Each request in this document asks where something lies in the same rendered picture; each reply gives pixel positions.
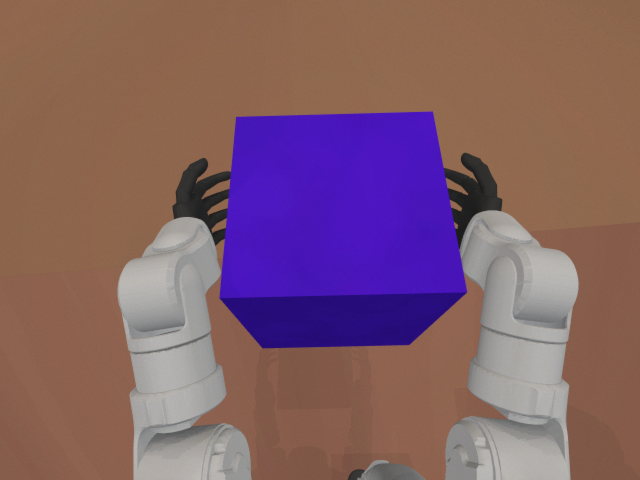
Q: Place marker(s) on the right robot hand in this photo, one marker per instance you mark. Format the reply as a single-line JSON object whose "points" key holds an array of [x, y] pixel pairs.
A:
{"points": [[482, 196]]}

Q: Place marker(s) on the robot right forearm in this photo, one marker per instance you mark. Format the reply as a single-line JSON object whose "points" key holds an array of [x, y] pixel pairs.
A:
{"points": [[529, 293]]}

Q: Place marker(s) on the carton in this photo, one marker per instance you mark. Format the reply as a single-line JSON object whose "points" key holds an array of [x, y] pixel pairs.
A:
{"points": [[339, 230]]}

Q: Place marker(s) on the left robot hand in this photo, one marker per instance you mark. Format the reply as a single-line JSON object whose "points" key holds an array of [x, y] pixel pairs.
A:
{"points": [[189, 194]]}

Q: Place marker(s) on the robot left forearm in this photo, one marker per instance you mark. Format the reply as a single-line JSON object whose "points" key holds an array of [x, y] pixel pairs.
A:
{"points": [[162, 299]]}

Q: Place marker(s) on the right robot shin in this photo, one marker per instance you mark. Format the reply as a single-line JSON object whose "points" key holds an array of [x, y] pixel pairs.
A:
{"points": [[375, 463]]}

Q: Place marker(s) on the robot left upper arm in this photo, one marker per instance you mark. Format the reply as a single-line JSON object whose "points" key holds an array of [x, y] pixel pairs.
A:
{"points": [[206, 452]]}

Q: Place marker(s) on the robot right upper arm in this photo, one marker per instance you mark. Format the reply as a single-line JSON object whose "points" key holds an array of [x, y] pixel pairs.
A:
{"points": [[481, 448]]}

